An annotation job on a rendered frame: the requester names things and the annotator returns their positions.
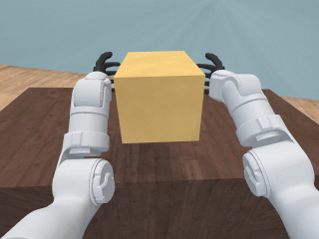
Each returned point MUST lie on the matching left robot upper arm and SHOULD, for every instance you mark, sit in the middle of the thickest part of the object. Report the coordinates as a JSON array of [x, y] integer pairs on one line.
[[80, 187]]

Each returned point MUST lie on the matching pedestal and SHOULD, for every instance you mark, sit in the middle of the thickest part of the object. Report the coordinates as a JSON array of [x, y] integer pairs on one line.
[[192, 189]]

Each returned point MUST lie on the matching carton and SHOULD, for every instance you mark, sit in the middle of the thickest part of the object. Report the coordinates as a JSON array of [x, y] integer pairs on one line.
[[159, 97]]

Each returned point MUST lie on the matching left robot hand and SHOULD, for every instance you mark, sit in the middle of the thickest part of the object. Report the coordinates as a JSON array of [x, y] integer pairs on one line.
[[101, 66]]

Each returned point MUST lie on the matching right robot hand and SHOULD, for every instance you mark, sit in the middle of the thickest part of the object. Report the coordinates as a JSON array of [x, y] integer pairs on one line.
[[218, 66]]

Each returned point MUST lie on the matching robot left forearm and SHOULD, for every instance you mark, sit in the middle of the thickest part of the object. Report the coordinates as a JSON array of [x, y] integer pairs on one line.
[[89, 113]]

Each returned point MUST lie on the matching robot right forearm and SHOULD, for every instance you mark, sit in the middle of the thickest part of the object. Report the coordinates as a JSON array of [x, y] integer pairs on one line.
[[257, 124]]

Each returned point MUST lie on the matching right robot upper arm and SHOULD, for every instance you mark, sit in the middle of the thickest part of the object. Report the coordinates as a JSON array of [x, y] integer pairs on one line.
[[281, 173]]

